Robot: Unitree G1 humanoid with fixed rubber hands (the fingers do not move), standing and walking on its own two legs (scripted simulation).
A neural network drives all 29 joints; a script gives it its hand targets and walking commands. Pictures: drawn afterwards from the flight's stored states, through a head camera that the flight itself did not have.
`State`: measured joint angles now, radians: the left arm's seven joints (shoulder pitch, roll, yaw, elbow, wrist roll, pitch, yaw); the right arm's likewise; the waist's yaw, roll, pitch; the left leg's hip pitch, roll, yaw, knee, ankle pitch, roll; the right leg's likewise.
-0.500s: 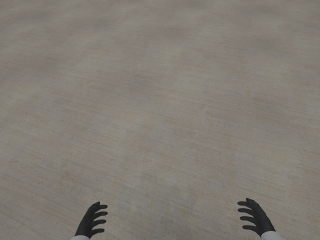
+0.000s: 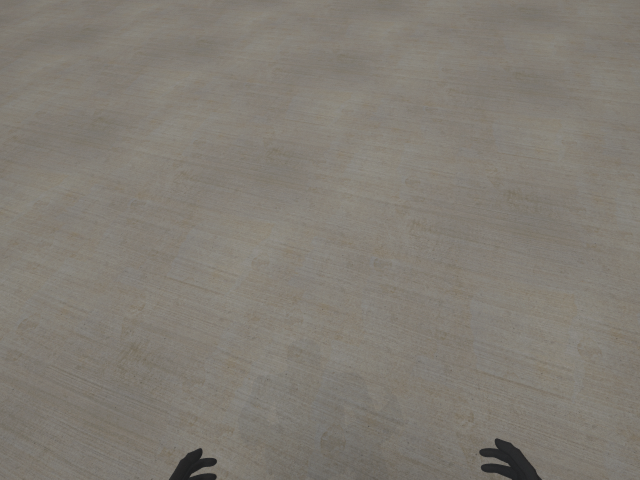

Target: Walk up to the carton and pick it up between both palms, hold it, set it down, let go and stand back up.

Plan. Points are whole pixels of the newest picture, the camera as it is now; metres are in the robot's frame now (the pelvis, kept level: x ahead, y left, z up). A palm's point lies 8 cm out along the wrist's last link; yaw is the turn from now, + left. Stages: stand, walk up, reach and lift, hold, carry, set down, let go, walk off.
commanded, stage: stand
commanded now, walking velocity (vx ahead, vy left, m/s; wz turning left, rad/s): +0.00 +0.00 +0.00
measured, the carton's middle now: out of the picture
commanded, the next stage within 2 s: walk up in 1.20 s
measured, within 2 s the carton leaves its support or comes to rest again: neither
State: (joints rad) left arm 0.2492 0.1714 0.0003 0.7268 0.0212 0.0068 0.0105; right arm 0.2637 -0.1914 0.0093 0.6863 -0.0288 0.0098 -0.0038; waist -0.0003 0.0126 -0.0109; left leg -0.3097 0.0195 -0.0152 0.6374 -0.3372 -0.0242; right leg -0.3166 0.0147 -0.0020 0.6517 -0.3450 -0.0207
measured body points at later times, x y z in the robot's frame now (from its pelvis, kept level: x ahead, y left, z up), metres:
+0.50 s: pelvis -0.01 +0.00 +0.01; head +0.00 +0.00 +0.46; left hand +0.08 +0.23 -0.12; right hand +0.07 -0.22 -0.13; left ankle +0.00 +0.14 -0.72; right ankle +0.00 -0.11 -0.72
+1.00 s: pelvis +0.00 +0.00 +0.01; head +0.00 +0.00 +0.46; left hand +0.05 +0.23 -0.13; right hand +0.04 -0.23 -0.14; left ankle +0.00 +0.14 -0.72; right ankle +0.00 -0.11 -0.72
